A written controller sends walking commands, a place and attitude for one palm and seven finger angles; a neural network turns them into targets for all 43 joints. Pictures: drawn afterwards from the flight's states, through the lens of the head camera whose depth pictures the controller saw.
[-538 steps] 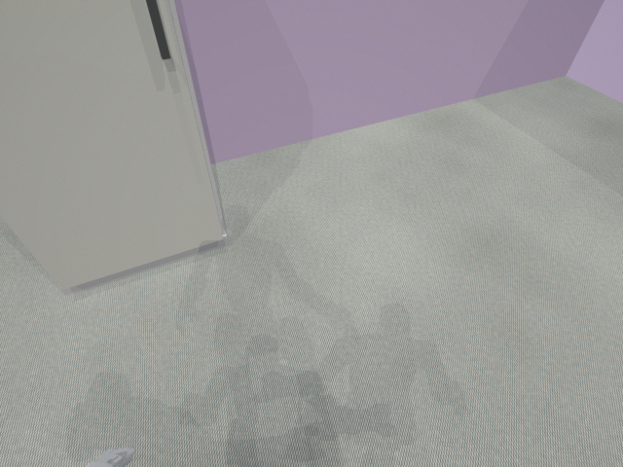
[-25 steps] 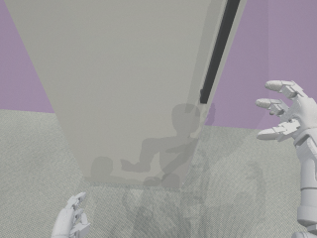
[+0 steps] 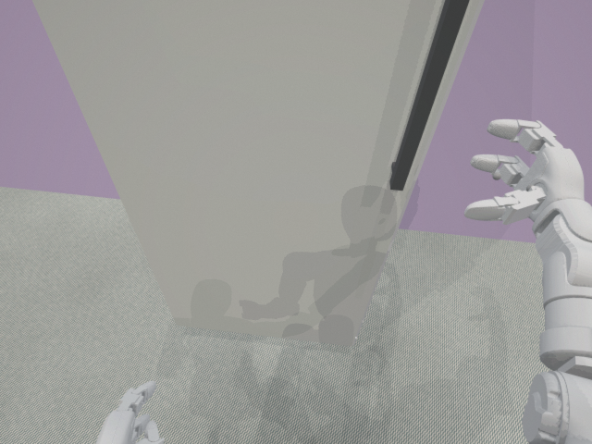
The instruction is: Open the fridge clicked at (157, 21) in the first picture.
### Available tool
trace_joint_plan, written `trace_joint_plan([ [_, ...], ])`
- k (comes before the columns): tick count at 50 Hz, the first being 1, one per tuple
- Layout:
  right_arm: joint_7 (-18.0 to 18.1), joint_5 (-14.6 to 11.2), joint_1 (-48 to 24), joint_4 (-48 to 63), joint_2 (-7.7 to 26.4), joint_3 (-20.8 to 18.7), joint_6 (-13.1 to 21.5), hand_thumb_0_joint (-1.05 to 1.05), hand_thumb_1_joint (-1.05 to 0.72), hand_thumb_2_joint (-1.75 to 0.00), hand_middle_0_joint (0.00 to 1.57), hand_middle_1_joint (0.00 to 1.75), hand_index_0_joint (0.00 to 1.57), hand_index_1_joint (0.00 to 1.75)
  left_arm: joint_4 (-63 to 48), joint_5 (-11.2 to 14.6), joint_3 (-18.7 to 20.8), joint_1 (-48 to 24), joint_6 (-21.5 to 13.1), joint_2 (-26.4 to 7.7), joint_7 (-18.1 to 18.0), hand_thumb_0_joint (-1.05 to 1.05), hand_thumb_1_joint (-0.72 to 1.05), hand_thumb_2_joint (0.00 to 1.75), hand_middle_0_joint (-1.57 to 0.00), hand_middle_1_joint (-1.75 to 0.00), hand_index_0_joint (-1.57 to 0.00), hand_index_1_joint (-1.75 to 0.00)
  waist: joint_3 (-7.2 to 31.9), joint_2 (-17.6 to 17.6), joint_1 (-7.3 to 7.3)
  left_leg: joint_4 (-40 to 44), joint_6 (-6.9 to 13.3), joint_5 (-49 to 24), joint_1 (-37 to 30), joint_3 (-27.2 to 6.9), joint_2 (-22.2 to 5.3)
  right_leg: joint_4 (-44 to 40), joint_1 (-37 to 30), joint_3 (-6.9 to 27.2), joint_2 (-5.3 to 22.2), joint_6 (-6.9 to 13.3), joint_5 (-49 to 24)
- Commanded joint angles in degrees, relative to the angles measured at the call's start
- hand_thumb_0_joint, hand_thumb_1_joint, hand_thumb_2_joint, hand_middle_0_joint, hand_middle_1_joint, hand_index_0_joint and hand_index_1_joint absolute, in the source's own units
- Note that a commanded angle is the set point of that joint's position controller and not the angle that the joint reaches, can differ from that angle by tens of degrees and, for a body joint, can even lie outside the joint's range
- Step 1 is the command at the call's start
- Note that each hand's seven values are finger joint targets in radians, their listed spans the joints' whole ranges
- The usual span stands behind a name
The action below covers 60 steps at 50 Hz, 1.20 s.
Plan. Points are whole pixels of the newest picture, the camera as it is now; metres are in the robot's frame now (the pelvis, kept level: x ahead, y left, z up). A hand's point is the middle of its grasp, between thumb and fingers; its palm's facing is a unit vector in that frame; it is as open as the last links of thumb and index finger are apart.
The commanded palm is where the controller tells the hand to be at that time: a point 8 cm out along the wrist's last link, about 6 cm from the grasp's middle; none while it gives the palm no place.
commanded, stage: move the hooked fingers beside the handle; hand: right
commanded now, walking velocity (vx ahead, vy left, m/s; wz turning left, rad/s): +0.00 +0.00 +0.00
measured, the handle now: (427, 76) +0.54 -0.13 +0.26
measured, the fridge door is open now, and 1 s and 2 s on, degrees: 0 0 0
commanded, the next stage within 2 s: feel for the door with the fingertips in 1.20 s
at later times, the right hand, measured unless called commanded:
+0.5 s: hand (455, 142) +0.48 -0.19 +0.19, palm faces +0.05 +1.00 +0.04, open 14.0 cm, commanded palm +0.45 -0.24 +0.19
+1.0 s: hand (459, 153) +0.45 -0.18 +0.19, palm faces +0.06 +1.00 +0.02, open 14.0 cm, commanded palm +0.43 -0.23 +0.19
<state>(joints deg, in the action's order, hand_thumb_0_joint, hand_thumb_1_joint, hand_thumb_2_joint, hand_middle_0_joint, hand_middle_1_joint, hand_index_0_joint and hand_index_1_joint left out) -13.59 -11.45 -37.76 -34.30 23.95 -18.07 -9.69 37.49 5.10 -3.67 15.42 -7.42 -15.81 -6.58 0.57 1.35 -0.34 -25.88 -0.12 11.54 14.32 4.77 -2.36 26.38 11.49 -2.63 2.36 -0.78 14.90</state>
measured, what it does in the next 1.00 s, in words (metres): stands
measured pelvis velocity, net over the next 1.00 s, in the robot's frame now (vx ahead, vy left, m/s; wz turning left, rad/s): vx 0.00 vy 0.00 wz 0.01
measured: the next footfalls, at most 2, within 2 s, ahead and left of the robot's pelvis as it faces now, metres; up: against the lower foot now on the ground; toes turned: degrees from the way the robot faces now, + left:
none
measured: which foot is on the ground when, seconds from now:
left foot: down 0.00-1.00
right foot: down 0.00-1.00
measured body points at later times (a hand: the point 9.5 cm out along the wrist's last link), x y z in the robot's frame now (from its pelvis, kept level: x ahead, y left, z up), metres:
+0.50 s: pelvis +0.01 -0.01 +0.00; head +0.04 -0.01 +0.45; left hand +0.06 +0.25 -0.12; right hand +0.48 -0.24 +0.19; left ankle +0.02 +0.12 -0.74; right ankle -0.01 -0.13 -0.74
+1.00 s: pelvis +0.00 +0.00 +0.00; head +0.02 +0.00 +0.45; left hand +0.12 +0.25 -0.10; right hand +0.45 -0.24 +0.19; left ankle +0.02 +0.12 -0.74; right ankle -0.01 -0.13 -0.74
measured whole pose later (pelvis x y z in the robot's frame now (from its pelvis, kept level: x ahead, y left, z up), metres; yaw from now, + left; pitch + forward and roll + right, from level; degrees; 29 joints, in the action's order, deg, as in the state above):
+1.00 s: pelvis +0.00 +0.00 +0.00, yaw +1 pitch +3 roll +0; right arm -8.3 -8.3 -46.8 -46.1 20.5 -16.9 -2.9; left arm 37.2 3.6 -2.2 16.5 -5.6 -15.4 -4.3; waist 2.0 1.2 -1.8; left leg -26.8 -0.4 11.8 17.7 4.0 -2.3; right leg 27.8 14.7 -3.2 2.4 -0.5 15.7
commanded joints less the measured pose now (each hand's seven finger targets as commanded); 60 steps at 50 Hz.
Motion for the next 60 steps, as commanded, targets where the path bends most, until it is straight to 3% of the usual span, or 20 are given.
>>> trace_joint_plan([
  [1,0.7,-0.2,-31.5,9.6,13.3,-1.6,5.1,0.0,0.5,-0.3,0.3,1.2,0.3,1.2,-7.4,-0.4,3.2,-2.9,-2.9,-7.1,-0.4,0.0,0.9,0.9,-0.2,-0.3,-0.2,-0.3,16.4,2.0,-1.45,2.9,1.5,-11.2,-5.7,-2.3,1.5,-2.9,-3.5,1.7,-2.4,2.4,-11.0],
  [5,1.2,0.0,-33.4,4.4,14.3,-2.5,6.8,0.0,0.5,-0.3,0.3,1.2,0.3,1.2,-6.4,-0.5,3.5,-1.2,-2.6,-7.5,-0.2,0.0,0.9,0.9,-0.2,-0.3,-0.2,-0.3,16.5,-1.0,-1.84,2.6,1.4,-11.2,-5.9,-2.2,1.6,-3.0,-1.8,1.7,-2.1,2.4,-10.5],
  [7,1.7,0.5,-35.1,4.6,13.9,-1.7,8.2,0.0,0.5,-0.3,0.3,1.2,0.3,1.2,-6.4,-0.7,3.7,-0.6,-2.6,-7.6,0.1,0.0,0.9,0.9,-0.2,-0.3,-0.2,-0.3,17.9,-0.3,-1.8,2.1,1.6,-11.9,-6.3,-2.0,1.7,-2.8,-2.4,1.8,-1.9,2.4,-11.9],
  [8,2.0,0.8,-36.3,4.0,13.8,-1.8,8.6,0.0,0.5,-0.3,0.3,1.2,0.3,1.2,-6.5,-0.7,3.7,-0.4,-2.6,-7.4,0.2,0.0,0.9,0.9,-0.2,-0.3,-0.2,-0.3,18.2,2.4,-1.77,2.1,1.6,-11.9,-5.6,-2.4,1.6,-2.7,-2.7,1.7,-2.0,2.3,-11.8],
  [11,2.7,1.7,-39.1,-0.9,12.7,-0.6,9.3,0.0,0.5,-0.3,0.3,1.2,0.3,1.2,-5.3,-0.9,3.7,1.4,-2.3,-7.7,0.4,0.0,0.9,0.9,-0.2,-0.3,-0.2,-0.3,16.3,2.2,-2.81,2.1,1.7,-11.5,-3.8,-2.1,1.8,-2.8,-1.6,1.9,-1.8,2.0,-11.5],
  [12,3.0,1.8,-40.1,-1.8,12.9,-0.7,10.0,0.0,0.5,-0.3,0.3,1.2,0.3,1.2,-5.0,-1.1,3.9,2.1,-2.3,-7.9,0.5,0.0,0.9,0.9,-0.2,-0.3,-0.2,-0.3,16.2,-0.5,-3.19,2.0,1.6,-11.4,-3.9,-1.7,1.9,-2.7,-1.3,2.3,-1.7,2.2,-11.8],
  [14,3.2,2.0,-42.3,-3.2,10.7,0.8,10.5,0.0,0.5,-0.3,0.3,1.2,0.3,1.2,-4.8,-1.1,4.0,2.6,-2.4,-7.8,0.7,0.0,0.9,0.9,-0.2,-0.3,-0.2,-0.3,17.1,1.0,-3.67,1.6,1.6,-11.5,-3.0,-1.9,1.9,-2.5,-1.9,2.2,-1.6,2.1,-11.8],
  [15,3.6,2.2,-43.7,-4.0,12.7,-0.9,11.1,0.0,0.5,-0.3,0.3,1.2,0.3,1.2,-4.2,-1.3,4.3,3.6,-2.4,-8.1,0.7,0.0,0.9,0.9,-0.2,-0.3,-0.2,-0.3,18.3,0.3,-3.67,1.6,1.6,-11.9,-3.3,-2.0,2.0,-2.3,-2.0,2.4,-1.6,2.1,-12.2],
  [21,5.1,3.5,-43.4,-9.0,15.5,-4.3,13.5,0.0,0.5,-0.3,0.3,1.2,0.3,1.2,-3.5,-2.0,4.6,6.3,-1.9,-8.3,1.5,0.0,0.9,0.9,-0.2,-0.3,-0.2,-0.3,20.8,-0.6,-2.67,0.1,1.7,-15.6,-5.1,-2.3,2.1,-1.6,-0.2,1.7,-1.6,2.0,-14.9],
  [22,5.3,3.9,-41.4,-11.8,17.3,-5.6,13.7,0.0,0.5,-0.3,0.3,1.2,0.3,1.2,-3.3,-2.3,4.6,7.1,-1.5,-8.7,1.6,0.0,0.9,0.9,-0.2,-0.3,-0.2,-0.3,19.8,-3.9,-2.54,0.1,1.5,-15.6,-6.3,-2.1,2.0,-1.7,1.8,1.8,-1.5,2.2,-14.5],
  [26,4.7,5.5,-39.8,-7.7,17.4,-5.1,15.2,0.0,0.5,-0.3,0.3,1.2,0.3,1.2,-5.0,-2.2,4.9,6.8,-1.0,-8.3,2.3,0.0,0.9,0.9,-0.2,-0.3,-0.2,-0.3,22.1,2.4,-1.41,-0.9,1.9,-18.8,-6.9,-2.6,2.0,-1.3,0.6,0.7,-1.7,2.0,-17.5],
  [29,3.5,4.0,-36.9,-1.6,17.2,-5.7,16.2,0.0,0.5,-0.3,0.3,1.2,0.3,1.2,-6.2,-2.1,5.4,6.4,-0.7,-8.3,2.6,0.0,0.9,0.9,-0.2,-0.3,-0.2,-0.3,25.7,1.7,-0.85,-1.5,1.8,-22.5,-9.4,-2.7,2.3,-0.7,-1.4,0.3,-1.3,2.1,-21.4],
  [32,2.4,1.7,-37.7,2.1,12.9,-2.9,15.3,0.0,0.5,-0.3,0.3,1.2,0.3,1.2,-6.5,-1.6,5.7,5.8,-0.7,-8.1,2.4,0.0,0.9,0.9,-0.2,-0.3,-0.2,-0.3,23.9,0.2,-2.09,-0.7,1.7,-21.6,-8.4,-2.2,2.6,-0.6,-2.5,0.4,-0.9,2.3,-21.2],
  [34,2.1,1.3,-37.8,4.1,10.5,-1.2,13.7,0.0,0.5,-0.3,0.3,1.2,0.3,1.2,-6.2,-1.5,5.7,5.2,-0.9,-8.0,2.3,0.0,0.9,0.9,-0.2,-0.3,-0.2,-0.3,22.5,2.3,-2.36,-0.2,1.6,-20.4,-6.4,-2.1,2.8,-1.0,-3.8,0.7,-0.8,2.2,-20.8],
  [40,4.5,2.2,-35.1,1.9,9.5,-1.0,9.3,0.0,0.5,-0.3,0.3,1.2,0.3,1.2,-5.7,-1.4,5.3,4.1,-0.4,-7.7,2.3,0.0,0.9,0.9,-0.2,-0.3,-0.2,-0.3,17.2,0.6,-2.29,0.8,1.6,-16.1,-4.6,-1.8,2.5,-1.7,-0.8,0.8,-1.4,2.4,-15.3],
  [47,5.7,2.5,-39.2,2.7,10.5,-0.9,11.3,0.0,0.5,-0.3,0.3,1.2,0.3,1.2,-6.1,-1.7,4.8,2.9,0.0,-7.4,1.7,0.0,0.9,0.9,-0.2,-0.3,-0.2,-0.3,20.1,-2.5,-2.73,0.5,1.4,-16.1,-6.5,-2.4,2.0,-1.1,-1.5,0.9,-1.6,2.7,-14.0],
  [50,5.6,3.2,-41.6,-0.4,10.2,0.0,11.6,0.0,0.5,-0.3,0.3,1.2,0.3,1.2,-5.8,-1.5,4.3,2.3,0.0,-7.1,1.6,0.0,0.9,0.9,-0.2,-0.3,-0.2,-0.3,18.1,0.5,-3.01,0.5,1.6,-15.3,-4.8,-2.6,1.9,-1.2,-1.1,1.1,-1.9,2.5,-12.7],
  [52,5.5,3.6,-41.5,-4.0,10.3,0.5,11.4,0.0,0.5,-0.3,0.3,1.2,0.3,1.2,-5.5,-1.4,4.3,2.5,0.2,-7.4,1.5,0.0,0.9,0.9,-0.2,-0.3,-0.2,-0.3,16.7,-1.3,-3.54,1.0,1.4,-12.7,-3.8,-2.6,1.7,-1.0,0.1,1.1,-1.7,2.6,-10.2],
  [55,5.4,3.4,-43.0,-5.8,11.0,-0.2,11.7,0.0,0.5,-0.3,0.3,1.2,0.3,1.2,-5.7,-1.5,4.0,2.4,0.2,-7.3,1.4,0.0,0.9,0.9,-0.2,-0.3,-0.2,-0.3,17.7,0.4,-3.18,0.7,1.5,-13.1,-4.3,-2.9,1.6,-1.1,0.8,1.2,-2.2,2.5,-10.0],
  [60,4.7,3.2,-44.1,-8.4,12.5,-1.2,13.6,0.0,0.5,-0.3,0.3,1.2,0.3,1.2,-5.5,-1.6,4.2,3.6,0.1,-7.7,1.4,0.0,0.9,0.9,-0.2,-0.3,-0.2,-0.3,18.6,-2.7,-3.59,0.3,1.2,-13.4,-5.0,-3.1,1.6,-0.8,2.1,1.2,-2.1,2.6,-9.4],
])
